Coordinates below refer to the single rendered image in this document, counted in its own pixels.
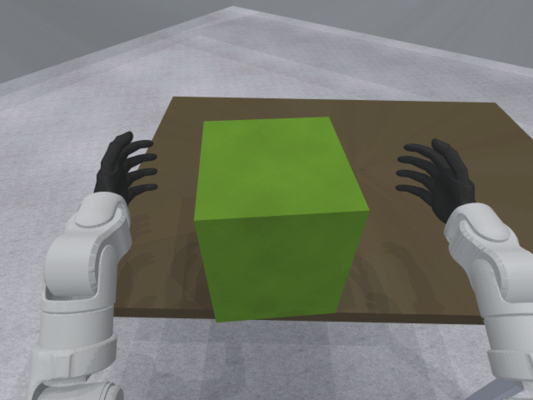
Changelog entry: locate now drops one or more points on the left robot upper arm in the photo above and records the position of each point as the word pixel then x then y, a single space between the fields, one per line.
pixel 86 391

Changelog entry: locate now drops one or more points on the robot left forearm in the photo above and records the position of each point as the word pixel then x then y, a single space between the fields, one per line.
pixel 79 285

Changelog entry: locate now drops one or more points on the carton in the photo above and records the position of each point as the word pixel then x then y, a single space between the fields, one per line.
pixel 279 215

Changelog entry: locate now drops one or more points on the robot right hand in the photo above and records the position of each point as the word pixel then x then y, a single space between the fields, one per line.
pixel 449 182

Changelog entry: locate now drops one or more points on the robot left hand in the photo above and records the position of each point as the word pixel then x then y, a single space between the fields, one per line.
pixel 114 175

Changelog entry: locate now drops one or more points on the table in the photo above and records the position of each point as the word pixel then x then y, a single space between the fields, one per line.
pixel 402 271

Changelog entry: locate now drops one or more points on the robot right forearm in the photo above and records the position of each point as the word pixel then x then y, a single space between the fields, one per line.
pixel 501 275

